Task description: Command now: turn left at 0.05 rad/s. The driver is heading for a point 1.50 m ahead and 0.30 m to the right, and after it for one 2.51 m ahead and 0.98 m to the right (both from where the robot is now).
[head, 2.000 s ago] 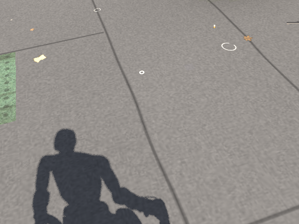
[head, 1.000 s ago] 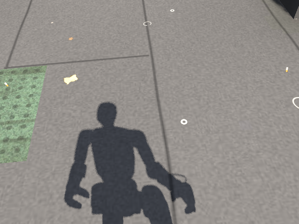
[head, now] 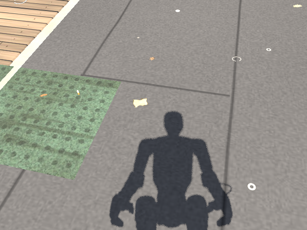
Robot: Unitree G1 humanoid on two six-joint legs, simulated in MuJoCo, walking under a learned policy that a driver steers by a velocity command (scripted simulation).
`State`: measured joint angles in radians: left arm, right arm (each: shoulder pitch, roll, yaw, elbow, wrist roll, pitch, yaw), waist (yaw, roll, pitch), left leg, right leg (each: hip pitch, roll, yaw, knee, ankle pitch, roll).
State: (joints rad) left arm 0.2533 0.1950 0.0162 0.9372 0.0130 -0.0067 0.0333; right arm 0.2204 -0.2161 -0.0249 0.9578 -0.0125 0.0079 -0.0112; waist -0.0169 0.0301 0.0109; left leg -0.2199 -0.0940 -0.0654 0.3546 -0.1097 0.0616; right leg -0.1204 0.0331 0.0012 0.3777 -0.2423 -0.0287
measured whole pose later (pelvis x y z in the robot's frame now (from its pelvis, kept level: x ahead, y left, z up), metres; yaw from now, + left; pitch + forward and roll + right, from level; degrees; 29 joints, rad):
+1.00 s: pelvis +0.29 +0.05 -0.01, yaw -4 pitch +1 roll +1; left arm 0.07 0.21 0.04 0.92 0.02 -0.03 -0.04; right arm 0.44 -0.16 -0.02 1.10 -0.02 -0.10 -0.02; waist -0.03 -0.03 0.04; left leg 0.14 -0.08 0.11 0.15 -0.30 0.07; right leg -0.63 -0.05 -0.07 0.71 -0.05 -0.07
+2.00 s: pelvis +0.85 -0.06 +0.00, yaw -29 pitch +2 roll +1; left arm 0.11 0.26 0.04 0.79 0.04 -0.03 -0.05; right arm 0.43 -0.23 -0.04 0.95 -0.01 -0.09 0.01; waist -0.05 -0.05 0.02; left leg -0.04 -0.05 0.07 0.23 -0.22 0.05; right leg -0.61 -0.06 0.01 0.79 -0.13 -0.02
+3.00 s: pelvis +1.32 -0.28 +0.00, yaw -11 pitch +0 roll +0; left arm 0.15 0.25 0.03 0.81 0.03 -0.04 -0.01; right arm 0.32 -0.26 -0.06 0.92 -0.01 -0.05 0.01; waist -0.01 -0.03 0.07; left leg -0.10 -0.14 -0.01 0.29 -0.18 0.13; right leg -0.63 -0.12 0.02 0.92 -0.19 0.02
